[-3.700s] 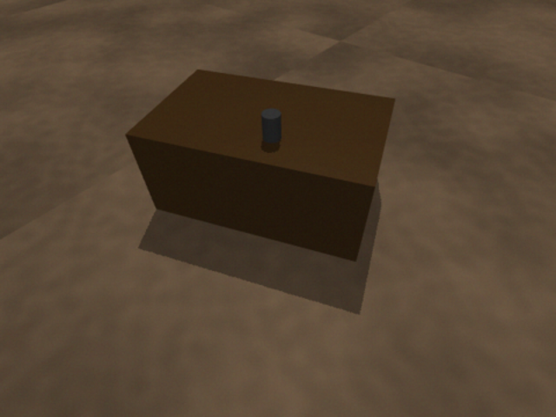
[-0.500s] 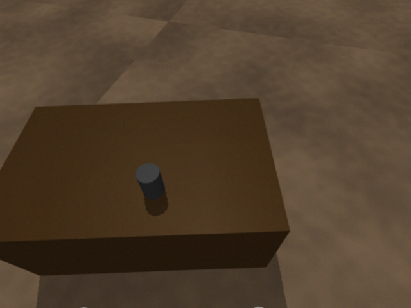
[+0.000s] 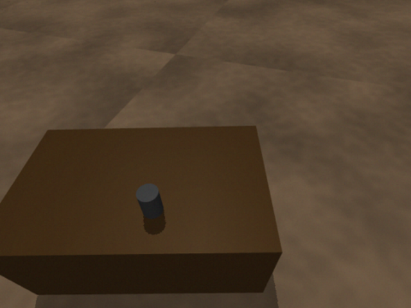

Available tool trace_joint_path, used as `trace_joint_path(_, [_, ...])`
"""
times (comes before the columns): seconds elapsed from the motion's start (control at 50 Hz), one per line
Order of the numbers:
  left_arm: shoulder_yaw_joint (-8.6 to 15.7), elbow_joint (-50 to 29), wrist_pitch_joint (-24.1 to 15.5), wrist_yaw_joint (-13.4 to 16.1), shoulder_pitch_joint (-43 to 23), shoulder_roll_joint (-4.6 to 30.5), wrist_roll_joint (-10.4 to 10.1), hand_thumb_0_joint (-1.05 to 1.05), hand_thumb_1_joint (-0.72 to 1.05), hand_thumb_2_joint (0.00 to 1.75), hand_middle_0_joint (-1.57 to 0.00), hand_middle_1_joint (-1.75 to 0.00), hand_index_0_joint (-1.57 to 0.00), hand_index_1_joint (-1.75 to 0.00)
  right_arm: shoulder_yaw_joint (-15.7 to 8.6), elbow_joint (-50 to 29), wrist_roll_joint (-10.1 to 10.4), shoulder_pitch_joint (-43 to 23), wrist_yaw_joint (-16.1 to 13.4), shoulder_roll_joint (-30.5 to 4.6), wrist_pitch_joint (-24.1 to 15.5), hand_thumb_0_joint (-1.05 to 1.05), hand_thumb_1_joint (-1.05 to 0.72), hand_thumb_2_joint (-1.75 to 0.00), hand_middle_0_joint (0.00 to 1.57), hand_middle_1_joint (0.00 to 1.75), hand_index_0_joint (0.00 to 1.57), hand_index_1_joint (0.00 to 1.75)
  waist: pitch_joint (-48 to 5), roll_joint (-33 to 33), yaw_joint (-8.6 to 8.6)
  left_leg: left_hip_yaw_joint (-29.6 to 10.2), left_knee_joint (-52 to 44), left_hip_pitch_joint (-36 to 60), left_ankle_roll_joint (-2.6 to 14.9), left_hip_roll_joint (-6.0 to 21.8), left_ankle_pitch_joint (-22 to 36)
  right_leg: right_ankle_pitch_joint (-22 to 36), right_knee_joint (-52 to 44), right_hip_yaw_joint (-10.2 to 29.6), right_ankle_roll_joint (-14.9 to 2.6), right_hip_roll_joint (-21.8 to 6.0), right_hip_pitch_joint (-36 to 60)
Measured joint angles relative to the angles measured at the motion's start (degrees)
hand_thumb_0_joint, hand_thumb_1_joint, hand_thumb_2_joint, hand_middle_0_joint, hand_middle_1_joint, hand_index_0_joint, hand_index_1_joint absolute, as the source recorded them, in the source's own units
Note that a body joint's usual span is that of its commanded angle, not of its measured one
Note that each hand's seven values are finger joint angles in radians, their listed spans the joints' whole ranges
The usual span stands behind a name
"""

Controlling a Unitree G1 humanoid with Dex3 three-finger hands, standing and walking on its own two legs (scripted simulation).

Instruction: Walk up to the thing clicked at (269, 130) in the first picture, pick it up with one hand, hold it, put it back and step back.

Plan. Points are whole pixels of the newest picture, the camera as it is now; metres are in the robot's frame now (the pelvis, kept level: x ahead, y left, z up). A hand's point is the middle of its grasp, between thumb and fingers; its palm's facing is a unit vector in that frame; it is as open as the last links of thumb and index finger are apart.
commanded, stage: walk up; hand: left
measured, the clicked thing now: (150, 201) +0.54 +0.23 -0.27
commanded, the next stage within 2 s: stand in 0.88 s
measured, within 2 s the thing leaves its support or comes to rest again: neither
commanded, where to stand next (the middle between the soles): +0.08 +0.01 m, yaw +2 degrees
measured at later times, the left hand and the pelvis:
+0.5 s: hand out of the picture +0.11 +0.26 -0.15, palm faces +0.00 -0.95 -0.31, open 7.4 cm; pelvis +0.02 +0.01 +0.01, yaw +0 degrees
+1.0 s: hand out of the picture +0.11 +0.26 -0.15, palm faces -0.02 -0.95 -0.32, open 7.4 cm; pelvis +0.03 +0.01 +0.01, yaw +0 degrees
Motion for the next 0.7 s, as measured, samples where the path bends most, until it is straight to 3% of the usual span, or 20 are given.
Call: trace_joint_path(0.7, [0.8, 3.0, 0.1, 0.7, -2.0, -0.2, -0.1, 0.0, 0.9, 0.9, -0.2, -0.3, -0.21, -0.3, -0.5, 3.4, -0.2, -2.4, -0.6, 2.1, 0.4, 0.0, -0.91, -0.9, 0.2, 0.3, 0.21, 0.3, -0.6, -0.2, -0.6, 0.6, -5.7, 4.1, 0.41, -0.4, 1.1, 1.6, -6.3, 0.7, 0.87, -0.1, 4.2])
